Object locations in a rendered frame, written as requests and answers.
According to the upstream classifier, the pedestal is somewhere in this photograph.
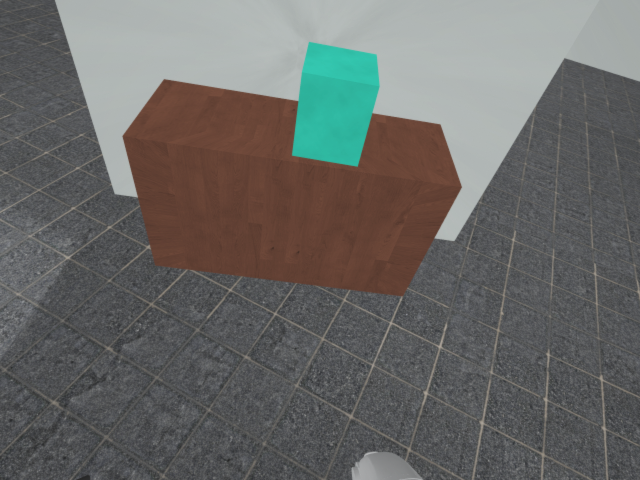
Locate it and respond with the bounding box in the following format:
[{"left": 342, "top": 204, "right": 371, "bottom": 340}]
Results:
[{"left": 122, "top": 79, "right": 462, "bottom": 296}]

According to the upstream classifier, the carton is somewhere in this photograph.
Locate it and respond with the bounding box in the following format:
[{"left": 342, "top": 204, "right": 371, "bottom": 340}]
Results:
[{"left": 292, "top": 42, "right": 380, "bottom": 167}]

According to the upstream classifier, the robot right thigh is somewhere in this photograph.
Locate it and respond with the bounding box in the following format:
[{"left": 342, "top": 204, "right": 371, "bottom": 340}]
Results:
[{"left": 352, "top": 452, "right": 423, "bottom": 480}]

